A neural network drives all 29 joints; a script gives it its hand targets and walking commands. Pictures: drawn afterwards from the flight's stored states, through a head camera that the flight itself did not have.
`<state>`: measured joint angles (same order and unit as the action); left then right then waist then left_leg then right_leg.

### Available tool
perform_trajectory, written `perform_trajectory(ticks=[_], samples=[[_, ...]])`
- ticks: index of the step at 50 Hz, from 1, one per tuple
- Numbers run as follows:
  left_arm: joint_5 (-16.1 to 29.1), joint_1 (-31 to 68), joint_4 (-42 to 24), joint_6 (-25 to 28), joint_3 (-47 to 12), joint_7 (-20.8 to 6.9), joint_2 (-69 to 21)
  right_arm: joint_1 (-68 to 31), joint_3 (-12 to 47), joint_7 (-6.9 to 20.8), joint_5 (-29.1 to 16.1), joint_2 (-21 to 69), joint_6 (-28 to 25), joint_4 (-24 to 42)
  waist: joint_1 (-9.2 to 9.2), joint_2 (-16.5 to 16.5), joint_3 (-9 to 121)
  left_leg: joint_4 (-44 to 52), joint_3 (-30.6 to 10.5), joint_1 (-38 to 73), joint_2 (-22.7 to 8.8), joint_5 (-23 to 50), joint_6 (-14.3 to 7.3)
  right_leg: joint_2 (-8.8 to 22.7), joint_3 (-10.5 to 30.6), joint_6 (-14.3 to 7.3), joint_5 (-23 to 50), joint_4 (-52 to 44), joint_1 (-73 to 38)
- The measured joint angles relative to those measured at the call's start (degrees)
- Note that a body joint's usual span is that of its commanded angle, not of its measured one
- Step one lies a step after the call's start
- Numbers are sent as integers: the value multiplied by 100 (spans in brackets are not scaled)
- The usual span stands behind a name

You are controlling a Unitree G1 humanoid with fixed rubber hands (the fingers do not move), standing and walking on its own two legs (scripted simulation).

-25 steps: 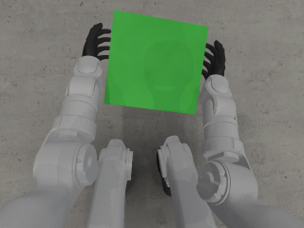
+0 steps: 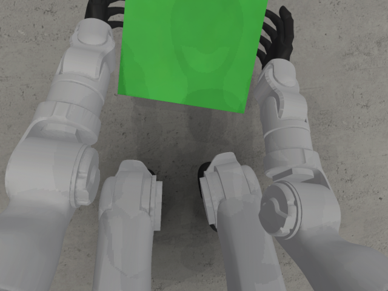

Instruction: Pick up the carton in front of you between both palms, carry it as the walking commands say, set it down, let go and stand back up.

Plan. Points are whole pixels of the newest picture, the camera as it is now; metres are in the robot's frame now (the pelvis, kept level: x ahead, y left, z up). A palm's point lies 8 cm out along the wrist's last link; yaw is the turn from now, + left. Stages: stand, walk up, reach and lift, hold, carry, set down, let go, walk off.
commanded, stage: set down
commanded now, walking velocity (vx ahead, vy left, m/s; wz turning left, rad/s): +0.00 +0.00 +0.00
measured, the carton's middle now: (187, 49) +0.52 -0.02 -0.25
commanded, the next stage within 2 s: none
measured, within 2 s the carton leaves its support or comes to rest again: rests again in 0.62 s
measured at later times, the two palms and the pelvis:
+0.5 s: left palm (98, 22) +0.54 +0.13 -0.17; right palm (272, 61) +0.48 -0.17 -0.16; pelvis +0.00 +0.00 -0.01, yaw +0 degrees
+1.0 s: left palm (99, 20) +0.55 +0.13 -0.19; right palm (270, 55) +0.50 -0.17 -0.17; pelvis +0.01 +0.01 -0.02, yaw -1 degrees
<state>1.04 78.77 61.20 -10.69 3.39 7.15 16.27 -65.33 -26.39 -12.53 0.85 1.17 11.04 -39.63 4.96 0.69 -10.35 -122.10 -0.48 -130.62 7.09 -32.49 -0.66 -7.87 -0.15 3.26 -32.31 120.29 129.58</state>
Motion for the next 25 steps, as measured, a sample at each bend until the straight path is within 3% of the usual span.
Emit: perform_trajectory(ticks=[12,25], samples=[[-32,167,576,141,43,-102,76,-113,-158,250,157,-28,-149,-517,0,-27,-47,-246,22,-15,-16,-56,-52,16,-38,23,-64,213,-16],[-464,464,816,136,458,-341,73,-382,-469,632,461,-155,-124,-757,22,-22,-270,-331,73,17,-76,-31,-124,76,-57,22,-49,291,-64]])
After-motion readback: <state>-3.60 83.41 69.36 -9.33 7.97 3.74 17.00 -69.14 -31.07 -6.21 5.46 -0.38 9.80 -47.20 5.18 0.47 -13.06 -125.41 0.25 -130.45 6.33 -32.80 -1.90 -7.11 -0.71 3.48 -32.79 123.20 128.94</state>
